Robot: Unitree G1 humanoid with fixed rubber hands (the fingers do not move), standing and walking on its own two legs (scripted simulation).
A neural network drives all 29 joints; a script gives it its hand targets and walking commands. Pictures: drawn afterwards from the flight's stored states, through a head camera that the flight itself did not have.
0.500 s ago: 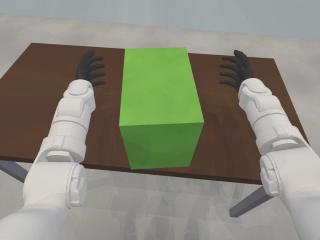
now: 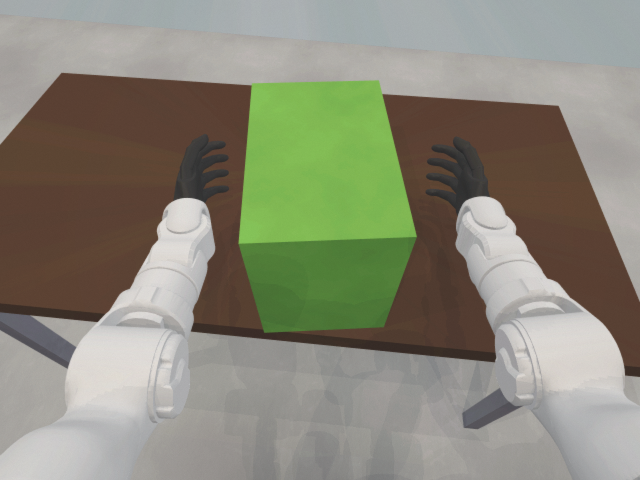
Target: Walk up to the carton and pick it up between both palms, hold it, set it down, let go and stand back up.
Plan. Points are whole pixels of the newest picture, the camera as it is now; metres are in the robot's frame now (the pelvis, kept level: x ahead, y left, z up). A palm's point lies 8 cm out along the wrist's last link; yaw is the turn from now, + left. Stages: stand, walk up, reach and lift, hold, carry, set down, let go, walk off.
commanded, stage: reach and lift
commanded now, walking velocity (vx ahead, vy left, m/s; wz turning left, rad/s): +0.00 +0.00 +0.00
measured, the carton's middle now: (320, 209) +0.47 +0.02 +0.03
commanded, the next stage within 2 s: none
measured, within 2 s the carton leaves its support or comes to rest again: neither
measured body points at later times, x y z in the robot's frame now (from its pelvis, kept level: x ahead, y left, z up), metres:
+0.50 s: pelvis +0.00 +0.00 +0.00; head +0.07 +0.00 +0.45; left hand +0.45 +0.15 +0.07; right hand +0.46 -0.13 +0.07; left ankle -0.01 +0.11 -0.73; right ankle +0.02 -0.07 -0.73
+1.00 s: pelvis +0.02 +0.02 +0.01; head +0.09 +0.02 +0.46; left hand +0.44 +0.15 +0.07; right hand +0.44 -0.13 +0.07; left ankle -0.01 +0.11 -0.73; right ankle +0.02 -0.07 -0.73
